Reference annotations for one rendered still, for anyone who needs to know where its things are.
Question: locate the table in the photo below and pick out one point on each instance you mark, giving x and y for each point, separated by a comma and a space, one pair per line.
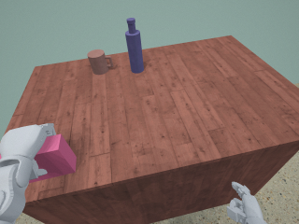
163, 143

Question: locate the robot left hand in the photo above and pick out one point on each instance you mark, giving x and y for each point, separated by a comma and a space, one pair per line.
26, 141

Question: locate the sponge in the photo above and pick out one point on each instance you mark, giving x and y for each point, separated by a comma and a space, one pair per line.
56, 157

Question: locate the robot right hand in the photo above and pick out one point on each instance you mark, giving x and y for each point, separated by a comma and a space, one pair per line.
238, 210

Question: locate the robot left forearm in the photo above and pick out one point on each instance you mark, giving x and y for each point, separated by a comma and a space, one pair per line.
15, 172

